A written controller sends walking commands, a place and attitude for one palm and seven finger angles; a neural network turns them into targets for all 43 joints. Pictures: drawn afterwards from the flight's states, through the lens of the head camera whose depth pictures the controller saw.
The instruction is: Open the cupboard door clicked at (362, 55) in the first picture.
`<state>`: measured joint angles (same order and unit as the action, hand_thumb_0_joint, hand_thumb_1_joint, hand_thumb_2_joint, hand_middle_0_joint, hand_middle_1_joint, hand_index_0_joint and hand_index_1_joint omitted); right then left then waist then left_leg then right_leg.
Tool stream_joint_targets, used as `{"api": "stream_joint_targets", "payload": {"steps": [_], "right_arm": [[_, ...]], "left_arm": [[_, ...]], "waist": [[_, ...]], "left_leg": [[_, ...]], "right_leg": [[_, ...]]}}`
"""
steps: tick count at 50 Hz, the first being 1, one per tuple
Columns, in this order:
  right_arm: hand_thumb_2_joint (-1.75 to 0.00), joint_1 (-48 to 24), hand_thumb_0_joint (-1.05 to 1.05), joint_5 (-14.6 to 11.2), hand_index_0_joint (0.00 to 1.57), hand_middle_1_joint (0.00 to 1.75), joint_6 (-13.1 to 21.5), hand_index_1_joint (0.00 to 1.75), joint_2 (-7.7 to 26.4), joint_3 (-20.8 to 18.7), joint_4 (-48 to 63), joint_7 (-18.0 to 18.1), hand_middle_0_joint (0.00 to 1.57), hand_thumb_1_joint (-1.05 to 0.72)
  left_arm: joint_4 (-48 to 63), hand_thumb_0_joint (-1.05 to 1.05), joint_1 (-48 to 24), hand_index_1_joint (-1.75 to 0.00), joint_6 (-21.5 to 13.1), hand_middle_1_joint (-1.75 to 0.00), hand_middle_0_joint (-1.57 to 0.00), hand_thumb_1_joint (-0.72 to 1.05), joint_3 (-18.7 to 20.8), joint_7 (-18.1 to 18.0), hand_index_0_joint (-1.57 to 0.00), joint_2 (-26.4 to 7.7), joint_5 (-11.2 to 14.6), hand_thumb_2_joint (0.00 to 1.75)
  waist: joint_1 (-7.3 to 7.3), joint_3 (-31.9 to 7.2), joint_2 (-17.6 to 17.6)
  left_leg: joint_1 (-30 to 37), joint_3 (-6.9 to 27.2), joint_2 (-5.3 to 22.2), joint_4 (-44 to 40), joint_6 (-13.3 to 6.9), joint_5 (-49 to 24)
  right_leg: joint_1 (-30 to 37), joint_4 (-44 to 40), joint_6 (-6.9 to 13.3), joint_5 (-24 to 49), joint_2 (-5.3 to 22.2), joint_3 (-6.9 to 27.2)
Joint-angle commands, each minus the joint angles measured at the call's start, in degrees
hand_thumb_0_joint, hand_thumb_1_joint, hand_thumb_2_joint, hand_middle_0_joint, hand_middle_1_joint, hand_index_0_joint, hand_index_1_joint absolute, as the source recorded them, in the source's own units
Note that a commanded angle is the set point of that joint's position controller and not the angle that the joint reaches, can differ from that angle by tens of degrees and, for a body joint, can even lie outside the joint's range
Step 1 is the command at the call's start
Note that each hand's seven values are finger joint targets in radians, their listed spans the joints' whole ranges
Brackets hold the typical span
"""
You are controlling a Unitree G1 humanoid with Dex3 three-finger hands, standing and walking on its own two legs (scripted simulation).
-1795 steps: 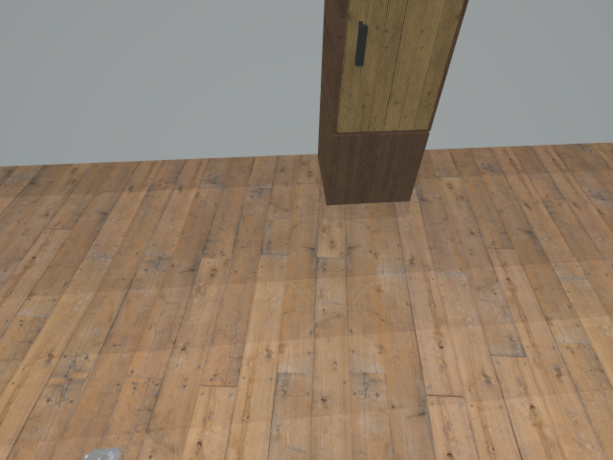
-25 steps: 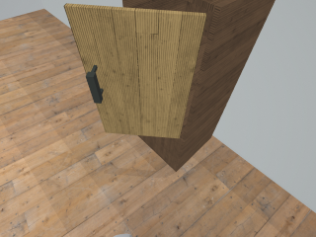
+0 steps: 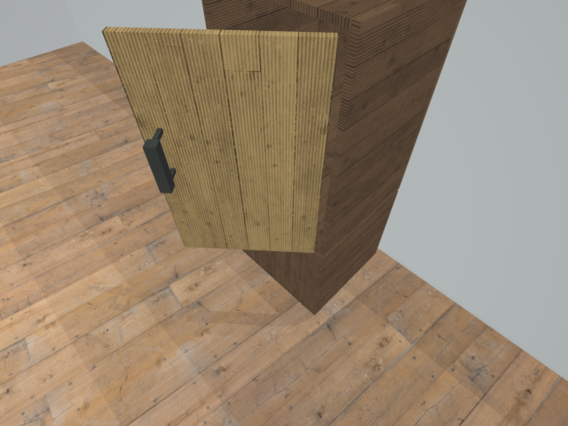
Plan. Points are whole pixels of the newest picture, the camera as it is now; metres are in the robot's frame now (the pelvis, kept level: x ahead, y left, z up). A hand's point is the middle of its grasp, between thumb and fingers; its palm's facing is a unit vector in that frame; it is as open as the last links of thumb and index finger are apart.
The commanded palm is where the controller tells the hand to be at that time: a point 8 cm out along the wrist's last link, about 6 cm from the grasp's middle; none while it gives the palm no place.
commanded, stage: come to a stop and stand still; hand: left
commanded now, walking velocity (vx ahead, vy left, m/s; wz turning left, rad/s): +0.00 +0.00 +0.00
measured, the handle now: (163, 160) +0.59 +0.28 +0.01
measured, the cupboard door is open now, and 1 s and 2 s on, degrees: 42 42 42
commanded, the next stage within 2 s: look again from close up in 0.28 s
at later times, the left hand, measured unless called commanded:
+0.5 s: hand out of the picture +0.05 +0.21 -0.16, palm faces +0.02 -0.96 -0.27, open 7.4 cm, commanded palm none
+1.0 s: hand out of the picture -0.07 +0.22 -0.17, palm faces +0.02 -0.98 -0.22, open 7.4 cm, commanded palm none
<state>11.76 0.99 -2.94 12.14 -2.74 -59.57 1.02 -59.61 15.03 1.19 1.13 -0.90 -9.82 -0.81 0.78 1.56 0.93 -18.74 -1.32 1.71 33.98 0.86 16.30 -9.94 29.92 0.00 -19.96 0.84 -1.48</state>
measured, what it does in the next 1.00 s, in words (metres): shifts its weight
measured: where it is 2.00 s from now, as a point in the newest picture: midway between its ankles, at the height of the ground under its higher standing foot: outside the picture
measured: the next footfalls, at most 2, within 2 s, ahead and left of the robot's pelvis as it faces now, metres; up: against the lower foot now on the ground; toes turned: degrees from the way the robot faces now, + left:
right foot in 1.58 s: +0.01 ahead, -0.05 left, +0.00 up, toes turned -9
left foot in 1.94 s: +0.15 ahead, +0.25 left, +0.00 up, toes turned +6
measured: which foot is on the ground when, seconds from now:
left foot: down 0.00-1.00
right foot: down 0.00-1.00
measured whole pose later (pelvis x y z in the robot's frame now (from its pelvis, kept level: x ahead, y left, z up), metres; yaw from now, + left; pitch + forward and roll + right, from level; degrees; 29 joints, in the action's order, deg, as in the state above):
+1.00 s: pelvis -0.06 +0.03 +0.00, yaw +1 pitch -3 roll -1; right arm 15.6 1.1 -1.0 11.9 -0.6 -61.0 0.4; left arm -60.5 20.3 0.5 -0.1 -1.3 -12.5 -1.2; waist 0.1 0.8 -0.5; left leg -16.4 -1.5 -0.1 26.4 -1.6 7.6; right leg -10.1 26.2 -2.0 -13.4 2.2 -1.3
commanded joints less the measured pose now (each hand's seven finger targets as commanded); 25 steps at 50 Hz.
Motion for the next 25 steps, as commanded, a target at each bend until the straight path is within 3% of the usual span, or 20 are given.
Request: {"api": "stream_joint_targets", "payload": {"steps": [1,2,4,5,9,10,11,12,13,15,16,18,21,25], "right_arm": [[-0.90,3.4,0.00,-0.1,0.20,0.30,3.0,0.30,4.2,-0.1,-0.2,0.7,0.20,-0.90],[-0.90,3.1,0.00,-0.1,0.20,0.30,3.1,0.30,4.8,0.0,-0.6,1.0,0.20,-0.90],[-0.90,2.7,0.00,-0.1,0.20,0.30,3.3,0.30,4.1,0.3,-1.9,1.1,0.20,-0.90],[-0.90,2.9,0.00,-0.2,0.20,0.30,3.3,0.30,3.8,0.5,-2.3,1.2,0.20,-0.90],[-0.90,4.6,0.00,-0.1,0.20,0.30,3.1,0.30,3.2,0.7,-3.5,1.3,0.20,-0.90],[-0.90,1.6,0.00,0.0,0.20,0.30,3.8,0.30,10.9,0.1,4.0,0.5,0.20,-0.90],[-0.90,1.9,0.00,0.5,0.20,0.30,5.3,0.30,10.7,-0.9,5.2,0.9,0.20,-0.90],[-0.90,3.2,0.00,0.5,0.20,0.30,5.5,0.30,9.0,-0.8,5.7,1.3,0.20,-0.90],[-0.90,4.1,0.00,0.4,0.20,0.30,5.3,0.30,7.4,-0.7,6.1,1.4,0.20,-0.90],[-0.90,5.8,0.00,0.6,0.20,0.30,4.5,0.30,3.8,0.4,6.6,1.1,0.20,-0.90],[-0.90,5.7,0.00,0.5,0.20,0.30,4.0,0.30,3.8,0.3,6.7,1.0,0.20,-0.90],[-0.90,5.2,0.00,0.3,0.20,0.30,3.8,0.30,5.2,-0.2,7.2,0.9,0.20,-0.90],[-0.90,4.6,0.00,0.3,0.20,0.30,3.8,0.30,6.2,0.0,6.8,0.6,0.20,-0.90],[-0.90,2.3,0.00,0.4,0.20,0.30,3.6,0.30,7.8,0.0,7.5,0.1,0.20,-0.90]], "left_arm": [[1.8,0.00,-0.2,-0.30,-1.7,-0.30,-0.20,0.90,1.0,-0.7,-0.20,-6.3,0.6,0.90],[1.2,0.00,0.5,-0.30,-1.6,-0.30,-0.20,0.90,0.9,-0.9,-0.20,-6.0,0.5,0.90],[-0.3,0.00,0.6,-0.30,-1.1,-0.30,-0.20,0.90,1.1,-0.7,-0.20,-6.5,0.7,0.90],[-0.9,0.00,1.0,-0.30,-1.1,-0.30,-0.20,0.90,1.1,-0.7,-0.20,-6.4,0.7,0.90],[-2.0,0.00,0.4,-0.30,-1.3,-0.30,-0.20,0.90,0.9,-0.6,-0.20,-6.1,0.8,0.90],[3.6,0.00,0.3,-0.30,-2.7,-0.30,-0.20,0.90,0.6,-1.0,-0.20,-16.8,-0.6,0.90],[4.0,0.00,-0.5,-0.30,-3.3,-0.30,-0.20,0.90,2.3,-1.3,-0.20,-13.6,-0.3,0.90],[5.0,0.00,0.1,-0.30,-3.6,-0.30,-0.20,0.90,2.2,-1.2,-0.20,-13.5,-0.2,0.90],[5.0,0.00,1.2,-0.30,-3.5,-0.30,-0.20,0.90,2.2,-1.2,-0.20,-11.6,-0.2,0.90],[5.3,0.00,3.4,-0.30,-2.7,-0.30,-0.20,0.90,1.5,-1.4,-0.20,-9.3,-0.1,0.90],[5.6,0.00,3.2,-0.30,-2.4,-0.30,-0.20,0.90,1.4,-1.6,-0.20,-9.4,-0.1,0.90],[7.1,0.00,2.0,-0.30,-2.2,-0.30,-0.20,0.90,1.6,-1.6,-0.20,-10.6,-0.3,0.90],[8.0,0.00,2.2,-0.30,-1.8,-0.30,-0.20,0.90,1.1,-1.6,-0.20,-10.5,0.0,0.90],[8.5,0.00,1.3,-0.30,-1.6,-0.30,-0.20,0.90,0.8,-1.2,-0.20,-11.1,-0.2,0.90]], "waist": [[-0.08,-0.9,-0.5],[-0.43,-0.6,-1.1],[-0.91,-0.5,3.7],[-1.11,-0.3,3.7],[-0.63,0.7,-0.5],[0.18,6.9,0.2],[-0.24,-3.8,7.7],[0.01,-9.5,5.1],[-0.19,-10.4,0.6],[-0.30,-7.2,-9.0],[-0.19,-3.5,-11.2],[0.14,-0.7,-7.4],[-0.29,-0.4,-0.5],[-0.64,3.5,-1.6]], "left_leg": [[9.6,5.2,5.3,-8.9,-1.7,-19.2],[8.6,5.4,6.1,-9.3,-1.9,-16.9],[7.6,5.2,5.0,-10.3,-1.7,-16.7],[7.6,4.7,4.9,-10.5,-1.6,-15.7],[7.4,4.0,4.0,-11.8,-0.8,-10.9],[6.8,5.3,3.1,-9.1,-1.6,-12.6],[8.2,4.5,4.1,-5.8,-2.4,-15.0],[9.0,5.1,3.9,-3.3,-2.8,-19.4],[7.5,4.1,3.5,-2.2,-2.7,-19.0],[2.7,1.4,1.3,-1.5,-2.2,-11.9],[1.3,0.8,0.6,-1.4,-2.1,-7.8],[2.6,1.2,1.2,-3.1,-2.4,-10.0],[6.1,2.8,3.2,-4.6,-2.9,-17.4],[3.4,4.4,3.8,-7.6,-3.2,-9.5]], "right_leg": [[-3.9,-6.1,1.8,17.1,5.1,4.7],[-2.7,-8.1,1.5,13.8,4.5,5.1],[-0.5,-7.9,1.6,13.6,4.7,4.7],[0.2,-8.8,1.7,13.0,4.6,4.8],[0.2,-11.2,2.0,9.9,4.9,5.1],[-4.6,-10.1,2.6,12.0,4.2,4.9],[-2.6,-5.5,2.7,12.9,6.2,6.0],[0.5,-4.5,3.6,19.5,6.0,6.3],[2.0,-4.3,3.9,24.4,6.7,6.8],[3.9,-4.1,4.0,31.9,8.0,7.4],[2.3,-4.6,4.1,31.5,8.4,7.4],[-0.7,-4.3,4.1,27.7,7.5,6.7],[-3.1,-3.4,2.7,18.9,4.6,4.6],[-5.6,-6.1,2.2,7.2,3.7,4.8]]}}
